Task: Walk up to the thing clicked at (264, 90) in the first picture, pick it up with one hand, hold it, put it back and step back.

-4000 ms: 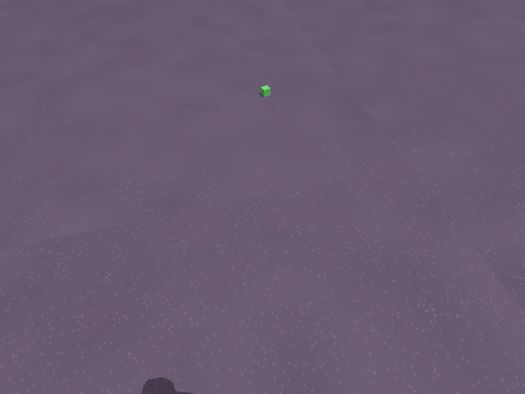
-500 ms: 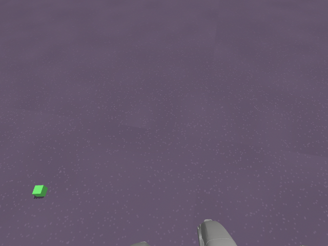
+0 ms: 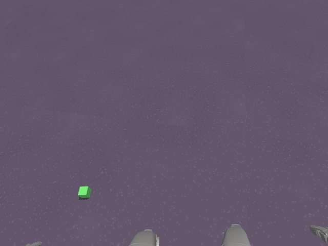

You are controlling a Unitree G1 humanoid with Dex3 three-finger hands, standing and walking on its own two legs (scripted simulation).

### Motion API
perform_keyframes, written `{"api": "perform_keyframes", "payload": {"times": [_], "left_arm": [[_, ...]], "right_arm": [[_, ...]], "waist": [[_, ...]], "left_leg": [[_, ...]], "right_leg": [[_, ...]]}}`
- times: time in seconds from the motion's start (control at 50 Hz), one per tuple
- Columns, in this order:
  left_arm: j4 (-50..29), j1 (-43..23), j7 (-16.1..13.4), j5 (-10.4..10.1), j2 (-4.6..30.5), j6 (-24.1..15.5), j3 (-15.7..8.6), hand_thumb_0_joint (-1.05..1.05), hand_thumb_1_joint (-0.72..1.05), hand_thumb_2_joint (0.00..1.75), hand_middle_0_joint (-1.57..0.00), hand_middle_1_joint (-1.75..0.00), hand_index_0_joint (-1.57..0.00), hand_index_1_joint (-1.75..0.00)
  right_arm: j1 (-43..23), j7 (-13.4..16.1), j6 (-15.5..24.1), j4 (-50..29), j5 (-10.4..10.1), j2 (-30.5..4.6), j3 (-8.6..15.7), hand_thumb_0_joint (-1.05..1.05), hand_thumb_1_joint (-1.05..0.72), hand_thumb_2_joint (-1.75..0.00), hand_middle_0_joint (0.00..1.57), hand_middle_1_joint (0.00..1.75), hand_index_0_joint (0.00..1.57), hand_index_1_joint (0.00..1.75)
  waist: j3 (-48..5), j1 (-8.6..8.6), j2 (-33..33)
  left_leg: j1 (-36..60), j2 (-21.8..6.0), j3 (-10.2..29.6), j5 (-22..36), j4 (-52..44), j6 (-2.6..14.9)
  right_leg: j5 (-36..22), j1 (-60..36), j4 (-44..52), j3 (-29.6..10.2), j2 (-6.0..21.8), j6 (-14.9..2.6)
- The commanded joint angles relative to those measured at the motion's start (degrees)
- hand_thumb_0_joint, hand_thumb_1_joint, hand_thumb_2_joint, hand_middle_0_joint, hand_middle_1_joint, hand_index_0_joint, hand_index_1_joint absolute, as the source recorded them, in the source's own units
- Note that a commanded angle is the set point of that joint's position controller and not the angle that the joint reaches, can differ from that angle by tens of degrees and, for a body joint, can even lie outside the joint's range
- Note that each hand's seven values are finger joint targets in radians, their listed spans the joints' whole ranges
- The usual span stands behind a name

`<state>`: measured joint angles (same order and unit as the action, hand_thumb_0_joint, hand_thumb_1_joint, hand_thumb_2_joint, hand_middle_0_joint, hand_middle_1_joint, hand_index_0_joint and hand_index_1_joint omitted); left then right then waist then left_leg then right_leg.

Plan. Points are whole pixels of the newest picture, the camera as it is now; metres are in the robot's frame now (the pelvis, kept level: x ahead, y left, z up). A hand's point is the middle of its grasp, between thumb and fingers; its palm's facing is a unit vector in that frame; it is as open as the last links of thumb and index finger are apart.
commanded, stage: walk up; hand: left
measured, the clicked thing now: (84, 192) +0.47 +0.60 -0.69
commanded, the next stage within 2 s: none
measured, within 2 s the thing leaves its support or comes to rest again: neither
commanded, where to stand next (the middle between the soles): +0.04 +0.48 m, yaw -12 degrees
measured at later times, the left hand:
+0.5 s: hand out of the picture +0.07 +0.51 -0.08, palm faces -0.07 -0.81 -0.58, open 7.4 cm
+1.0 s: hand out of the picture +0.02 +0.73 -0.10, palm faces -0.11 -0.82 -0.56, open 7.4 cm
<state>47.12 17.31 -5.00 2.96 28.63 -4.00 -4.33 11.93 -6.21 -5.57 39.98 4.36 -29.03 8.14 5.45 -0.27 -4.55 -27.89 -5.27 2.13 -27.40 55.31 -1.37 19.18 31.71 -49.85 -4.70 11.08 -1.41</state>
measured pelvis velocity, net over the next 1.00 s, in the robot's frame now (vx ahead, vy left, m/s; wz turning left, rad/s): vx -0.06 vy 0.44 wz -0.09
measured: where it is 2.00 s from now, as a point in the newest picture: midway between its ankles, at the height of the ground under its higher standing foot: outside the picture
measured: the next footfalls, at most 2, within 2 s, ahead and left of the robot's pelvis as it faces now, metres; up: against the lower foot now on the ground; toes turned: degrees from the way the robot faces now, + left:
right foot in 0.30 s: +0.09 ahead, +0.03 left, +0.00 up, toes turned -8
left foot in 0.62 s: +0.04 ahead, +0.47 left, +0.00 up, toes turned -3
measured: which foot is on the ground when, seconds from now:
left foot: down 0.00-0.30, up 0.32-0.60, down 0.62-0.90, up 0.92-1.00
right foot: down 0.00-0.00, up 0.02-0.28, down 0.30-0.64, up 0.66-0.88, down 0.90-1.00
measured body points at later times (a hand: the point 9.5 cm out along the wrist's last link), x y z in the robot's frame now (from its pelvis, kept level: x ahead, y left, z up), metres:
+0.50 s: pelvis -0.01 +0.21 +0.02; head +0.04 +0.16 +0.46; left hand +0.07 +0.55 -0.05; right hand +0.08 -0.12 -0.11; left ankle +0.01 +0.37 -0.61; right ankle +0.06 +0.04 -0.68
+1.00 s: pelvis -0.06 +0.44 +0.01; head -0.01 +0.39 +0.46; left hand +0.02 +0.77 -0.07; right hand -0.01 +0.11 -0.12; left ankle -0.03 +0.53 -0.63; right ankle -0.01 +0.31 -0.68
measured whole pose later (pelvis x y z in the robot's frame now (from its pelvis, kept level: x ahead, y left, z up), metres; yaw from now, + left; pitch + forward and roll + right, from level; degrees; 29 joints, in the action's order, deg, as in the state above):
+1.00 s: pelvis -0.06 +0.44 +0.01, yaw -5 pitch -2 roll -2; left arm 47.6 17.4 -6.4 1.1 21.8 -4.2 -2.1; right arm 14.3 -2.8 -8.3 39.2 4.0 -24.9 5.8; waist 10.4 1.0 -8.0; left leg -33.8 2.6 3.1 -30.5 71.6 1.2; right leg 19.8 26.1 -48.2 5.4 0.6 -2.3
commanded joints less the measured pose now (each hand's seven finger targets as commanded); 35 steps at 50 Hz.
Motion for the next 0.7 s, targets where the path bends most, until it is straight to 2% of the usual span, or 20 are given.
{"api": "perform_keyframes", "payload": {"times": [0.0, 0.04, 0.1, 0.18, 0.22, 0.24, 0.26, 0.28, 0.3, 0.32, 0.36, 0.4, 0.52, 0.54, 0.58, 0.6, 0.62, 0.64, 0.66, 0.68], "left_arm": [[-4.5, -7.3, -3.9, -1.5, 10.4, -0.3, -2.3, 0.0, 0.9, 0.9, -0.2, -0.3, -0.2, -0.3], [-0.3, -3.2, -3.2, -3.0, 11.3, -0.5, -2.7, 0.0, 0.9, 0.9, -0.2, -0.3, -0.2, -0.3], [3.7, 5.2, -2.2, -4.0, 11.7, -0.6, -2.7, 0.0, 0.9, 0.9, -0.2, -0.3, -0.2, -0.3], [1.6, 5.6, -2.0, -4.0, 9.3, 0.0, -2.2, 0.0, 0.9, 0.9, -0.2, -0.3, -0.2, -0.3], [2.4, 12.3, -2.3, -3.9, 8.3, -0.3, -2.3, 0.0, 0.9, 0.9, -0.2, -0.3, -0.2, -0.3], [3.0, 16.3, -2.7, -3.2, 10.0, -0.5, -3.3, 0.0, 0.9, 0.9, -0.2, -0.3, -0.2, -0.3], [1.2, 16.1, -3.1, -2.0, 14.6, -0.6, -4.9, 0.0, 0.9, 0.9, -0.2, -0.3, -0.2, -0.3], [-2.0, 13.4, -3.3, -1.5, 16.3, -0.6, -5.1, 0.0, 0.9, 0.9, -0.2, -0.3, -0.2, -0.3], [-3.3, 9.4, -3.8, -1.9, 17.7, -0.5, -5.3, 0.0, 0.9, 0.9, -0.2, -0.3, -0.2, -0.3], [-4.3, 6.6, -4.0, -2.5, 16.8, -0.8, -5.1, 0.0, 0.9, 0.9, -0.2, -0.3, -0.2, -0.3], [-4.6, 3.3, -3.6, -2.3, 14.6, -1.2, -4.0, 0.0, 0.9, 0.9, -0.2, -0.3, -0.2, -0.3], [-4.6, 3.5, -2.9, -1.7, 14.5, -1.3, -4.6, 0.0, 0.9, 0.9, -0.2, -0.3, -0.2, -0.3], [-4.3, 3.6, -1.9, 0.0, 19.0, -0.9, -6.2, 0.0, 0.9, 0.9, -0.2, -0.3, -0.2, -0.3], [-4.3, 2.8, -2.0, -0.2, 19.7, -0.8, -6.3, 0.0, 0.9, 0.9, -0.2, -0.3, -0.2, -0.3], [-4.5, -1.2, -2.0, -0.6, 17.7, -0.2, -5.6, 0.0, 0.9, 0.9, -0.2, -0.3, -0.2, -0.3], [-3.6, 0.1, -2.3, -0.9, 13.7, 0.3, -4.4, 0.0, 0.9, 0.9, -0.2, -0.3, -0.2, -0.3], [-5.3, -2.6, -3.0, -1.8, 8.8, 0.4, -2.9, 0.0, 0.9, 0.9, -0.2, -0.3, -0.2, -0.3], [-5.0, -6.5, -4.3, -1.6, 10.5, 0.0, -2.7, 0.0, 0.9, 0.9, -0.2, -0.3, -0.2, -0.3], [-3.4, -7.0, -3.9, -2.4, 12.0, -0.2, -2.8, 0.0, 0.9, 0.9, -0.2, -0.3, -0.2, -0.3], [-0.8, -3.4, -3.5, -3.3, 11.2, 0.1, -3.4, 0.0, 0.9, 0.9, -0.2, -0.3, -0.2, -0.3]], "right_arm": [[6.9, 2.6, 2.6, -2.4, -0.4, -21.2, 5.4, 0.0, -0.9, -0.9, 0.2, 0.3, 0.2, 0.3], [3.1, 3.4, 2.7, -4.4, 0.4, -13.3, 3.5, 0.0, -0.9, -0.9, 0.2, 0.3, 0.2, 0.3], [-0.2, 3.8, 3.1, -5.8, -0.4, -11.0, 2.8, 0.0, -0.9, -0.9, 0.2, 0.3, 0.2, 0.3], [1.8, 3.6, 2.2, -7.4, 0.5, -8.7, 1.9, 0.0, -0.9, -0.9, 0.2, 0.3, 0.2, 0.3], [-2.1, 3.3, 1.4, -9.4, 0.4, -7.4, 1.2, 0.0, -0.9, -0.9, 0.2, 0.3, 0.2, 0.3], [-2.4, 3.0, 1.3, -10.1, -0.2, -5.9, 0.7, 0.0, -0.9, -0.9, 0.2, 0.3, 0.2, 0.3], [1.3, 2.9, 1.5, -10.3, -0.8, -3.2, 0.0, 0.0, -0.9, -0.9, 0.2, 0.3, 0.2, 0.3], [6.7, 2.9, 1.3, -9.6, -0.6, -3.1, -0.2, 0.0, -0.9, -0.9, 0.2, 0.3, 0.2, 0.3], [4.2, 4.0, 0.3, -9.9, 0.3, -8.3, 1.7, 0.0, -0.9, -0.9, 0.2, 0.3, 0.2, 0.3], [2.3, 4.3, 0.1, -9.6, 0.3, -9.9, 2.4, 0.0, -0.9, -0.9, 0.2, 0.3, 0.2, 0.3], [3.1, 3.6, 0.4, -8.1, -0.3, -9.7, 3.0, 0.0, -0.9, -0.9, 0.2, 0.3, 0.2, 0.3], [4.3, 2.4, 0.3, -6.8, -0.4, -9.0, 2.9, 0.0, -0.9, -0.9, 0.2, 0.3, 0.2, 0.3], [0.2, 1.0, -0.2, -7.0, -0.6, -7.5, 2.8, 0.0, -0.9, -0.9, 0.2, 0.3, 0.2, 0.3], [1.3, 1.0, 0.0, -6.6, -0.7, -7.8, 3.0, 0.0, -0.9, -0.9, 0.2, 0.3, 0.2, 0.3], [9.7, 1.3, 0.7, -3.2, -0.5, -8.2, 3.7, 0.0, -0.9, -0.9, 0.2, 0.3, 0.2, 0.3], [13.4, 1.5, 1.2, -1.7, 0.4, -9.7, 4.3, 0.0, -0.9, -0.9, 0.2, 0.3, 0.2, 0.3], [12.5, 2.2, 1.4, -3.2, 0.2, -17.3, 5.2, 0.0, -0.9, -0.9, 0.2, 0.3, 0.2, 0.3], [4.9, 2.9, 1.6, -4.0, -1.1, -20.9, 5.3, 0.0, -0.9, -0.9, 0.2, 0.3, 0.2, 0.3], [2.5, 3.3, 2.0, -5.4, -0.4, -15.1, 4.1, 0.0, -0.9, -0.9, 0.2, 0.3, 0.2, 0.3], [1.0, 3.8, 1.8, -5.6, -0.1, -12.6, 3.1, 0.0, -0.9, -0.9, 0.2, 0.3, 0.2, 0.3]], "waist": [[-1.1, 8.68, -20.5], [1.1, 5.99, -3.7], [-5.4, 3.14, -10.7], [-4.9, 3.4, -9.2], [-6.3, -0.98, -5.1], [-8.5, -3.89, -0.1], [-9.5, -4.13, 9.3], [-13.1, -1.31, 11.2], [-11.5, -1.3, 5.1], [-7.9, -1.06, 1.0], [-4.1, 1.06, 2.3], [-5.0, 1.21, 8.2], [-4.1, -0.81, 16.1], [-4.7, -0.17, 16.7], [-8.2, 5.18, 11.0], [-8.7, 7.13, 1.9], [-5.0, 8.65, -19.2], [-1.6, 7.85, -21.8], [1.7, 7.29, -8.8], [1.8, 5.19, -4.5]], "left_leg": [[6.1, -14.5, 36.3, -6.8, -39.3, 14.87], [7.5, -9.9, 22.1, 6.6, -30.3, 11.79], [13.5, -7.8, 13.6, 25.8, -23.7, 13.52], [11.2, -7.1, 9.5, 32.3, -23.6, 12.89], [5.2, -5.4, 6.1, 31.9, -18.3, 10.73], [0.6, -2.8, 3.1, 30.7, -10.8, 7.63], [-9.4, 2.3, 0.6, 19.5, 0.2, 2.28], [-17.4, 3.9, 2.4, -7.5, 12.2, -1.32], [-16.4, 2.6, 7.9, -9.1, 22.3, -0.77], [-15.0, 1.3, 10.2, -5.9, 26.8, -0.56], [-11.9, 1.9, 9.6, 0.7, 26.0, 0.4], [-9.9, 2.8, 8.3, 2.5, 24.6, 0.74], [-2.4, 0.4, -1.3, -2.5, 2.8, 1.43], [0.6, 0.6, -2.6, -2.3, 0.5, 1.59], [11.9, 3.1, -5.0, 2.5, -12.3, 2.04], [16.5, 4.1, -2.4, 0.8, -18.0, 2.98], [13.4, -10.5, 25.3, 3.1, -30.1, 9.52], [3.3, -14.8, 36.5, -0.2, -36.6, 16.97], [0.5, -13.2, 29.3, 4.8, -32.6, 17.18], [1.8, -9.6, 21.3, 8.3, -27.9, 14.77]], "right_leg": [[20.3, 19.9, -23.1, 0.8, -13.8, -2.72], [12.3, 19.1, -23.7, -0.7, -12.5, -1.17], [8.2, 9.5, -18.5, 6.0, -10.5, -0.55], [6.2, -1.1, -5.1, 8.5, -9.7, -0.89], [-4.1, -14.8, 11.3, 8.2, -8.8, -2.09], [-9.7, -24.6, 18.9, 5.6, -7.9, -2.53], [-8.6, -34.0, 22.0, -7.9, -1.0, -5.57], [-9.5, -39.0, 23.6, -28.2, 15.2, -12.19], [-9.2, -27.5, 26.8, -35.7, 22.8, -20.21], [-6.0, -20.3, 27.7, -32.1, 21.2, -20.95], [-3.2, -12.9, 25.2, -18.1, 11.7, -15.12], [-6.7, -11.9, 21.6, -10.3, 7.4, -12.7], [5.2, -5.5, 18.6, -4.6, 3.3, -10.78], [3.6, -3.5, 17.8, -5.2, 4.0, -10.45], [-0.1, 1.2, 8.0, -0.1, 0.8, -6.72], [2.2, 6.2, -4.1, 4.1, -4.6, -4.15], [18.7, 19.9, -18.9, 9.8, -16.3, -0.71], [20.9, 16.0, -25.2, 3.3, -13.3, -1.88], [16.1, 15.2, -26.4, 1.4, -12.5, -1.17], [13.6, 14.3, -26.8, 0.2, -12.8, -1.2]]}}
